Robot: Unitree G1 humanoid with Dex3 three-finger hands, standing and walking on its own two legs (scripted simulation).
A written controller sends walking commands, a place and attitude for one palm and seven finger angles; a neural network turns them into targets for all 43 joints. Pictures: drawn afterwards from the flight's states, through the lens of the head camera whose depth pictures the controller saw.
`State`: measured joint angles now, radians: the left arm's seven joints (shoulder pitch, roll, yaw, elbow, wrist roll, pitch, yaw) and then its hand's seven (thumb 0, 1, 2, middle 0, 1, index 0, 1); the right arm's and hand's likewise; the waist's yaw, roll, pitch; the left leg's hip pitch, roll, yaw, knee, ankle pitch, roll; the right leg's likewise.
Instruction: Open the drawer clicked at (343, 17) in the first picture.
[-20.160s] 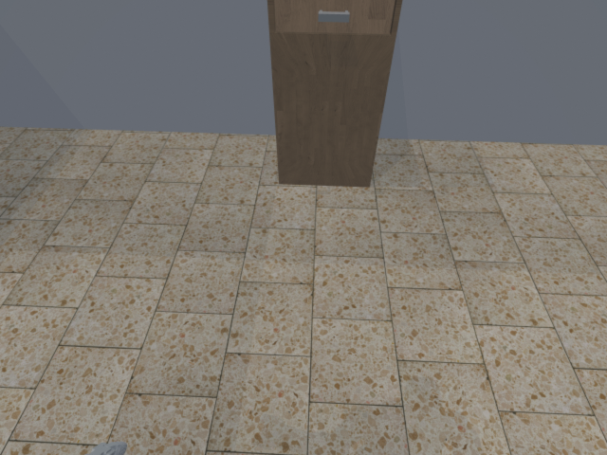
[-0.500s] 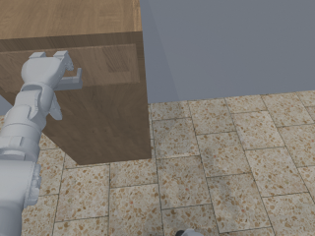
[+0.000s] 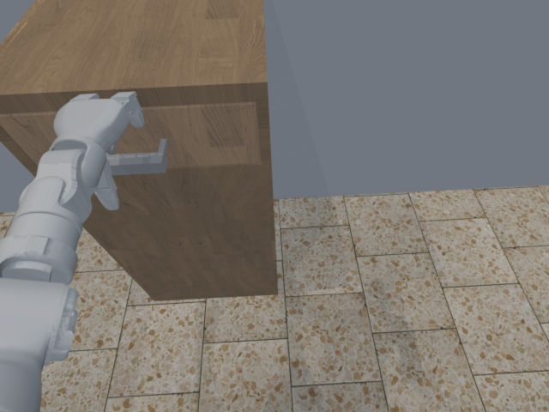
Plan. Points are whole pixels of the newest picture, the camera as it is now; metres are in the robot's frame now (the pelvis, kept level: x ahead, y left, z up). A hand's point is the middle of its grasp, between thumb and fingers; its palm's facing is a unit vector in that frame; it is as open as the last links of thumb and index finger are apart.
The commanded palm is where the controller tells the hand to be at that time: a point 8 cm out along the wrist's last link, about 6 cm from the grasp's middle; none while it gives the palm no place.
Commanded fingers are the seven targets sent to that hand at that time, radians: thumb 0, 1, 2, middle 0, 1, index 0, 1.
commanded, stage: re-aim the fingers above the handle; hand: left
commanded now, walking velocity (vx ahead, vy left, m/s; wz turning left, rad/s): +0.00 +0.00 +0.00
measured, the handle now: (135, 154) +0.52 +0.25 +0.05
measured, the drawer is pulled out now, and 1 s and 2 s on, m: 0.00 0.00 0.00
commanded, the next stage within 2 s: none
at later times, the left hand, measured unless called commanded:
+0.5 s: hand (114, 149) +0.47 +0.25 +0.11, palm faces -0.05 +0.00 -1.00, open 13.7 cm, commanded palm +0.45 +0.26 +0.17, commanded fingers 0.00 -0.50 0.30 -0.30 -1.20 -0.30 -1.20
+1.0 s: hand (119, 149) +0.47 +0.24 +0.11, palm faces -0.02 +0.01 -1.00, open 13.8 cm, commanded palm +0.45 +0.25 +0.17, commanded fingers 0.00 -0.50 0.30 -0.30 -1.20 -0.30 -1.20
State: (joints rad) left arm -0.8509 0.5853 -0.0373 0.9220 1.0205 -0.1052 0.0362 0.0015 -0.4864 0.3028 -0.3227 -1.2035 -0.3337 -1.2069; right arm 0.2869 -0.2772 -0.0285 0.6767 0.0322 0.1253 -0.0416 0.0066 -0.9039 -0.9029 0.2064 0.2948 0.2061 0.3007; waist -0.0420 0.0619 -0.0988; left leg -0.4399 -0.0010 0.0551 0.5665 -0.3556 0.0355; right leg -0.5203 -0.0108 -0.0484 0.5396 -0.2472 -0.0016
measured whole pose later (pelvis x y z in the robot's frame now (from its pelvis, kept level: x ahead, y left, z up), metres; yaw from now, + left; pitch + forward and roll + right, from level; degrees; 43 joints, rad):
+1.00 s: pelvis -0.01 +0.00 +0.00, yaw +0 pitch +13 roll -1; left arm -0.87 0.57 -0.02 0.95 1.05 -0.10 0.11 0.00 -0.49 0.30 -0.32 -1.20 -0.33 -1.20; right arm 0.31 -0.28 -0.04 0.69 0.03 0.10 -0.04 0.01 -0.90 -0.90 0.21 0.29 0.21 0.30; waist -0.06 0.06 -0.09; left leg -0.47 0.00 0.06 0.58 -0.35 0.04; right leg -0.55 -0.01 -0.04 0.56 -0.24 0.00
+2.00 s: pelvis -0.01 -0.01 +0.00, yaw +0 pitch +13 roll +0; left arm -0.85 0.60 0.00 0.93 1.05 -0.12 0.09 0.00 -0.49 0.30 -0.32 -1.20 -0.32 -1.20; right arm 0.31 -0.28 -0.04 0.69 0.03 0.10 -0.04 0.01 -0.90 -0.90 0.21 0.29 0.21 0.30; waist -0.05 0.06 -0.09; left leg -0.46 0.00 0.06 0.58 -0.35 0.03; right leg -0.55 -0.01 -0.04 0.56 -0.24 -0.01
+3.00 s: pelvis -0.01 +0.00 -0.01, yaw -1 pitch +17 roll -1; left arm -0.83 0.58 0.02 1.01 1.09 -0.14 0.21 0.00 -0.48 0.30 -0.33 -1.22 -0.33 -1.22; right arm 0.36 -0.28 -0.05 0.72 0.01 0.09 -0.02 0.01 -0.90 -0.90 0.21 0.29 0.21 0.30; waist -0.08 0.05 -0.11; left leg -0.59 0.01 0.06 0.68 -0.39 0.04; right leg -0.67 0.00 -0.03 0.63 -0.26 0.00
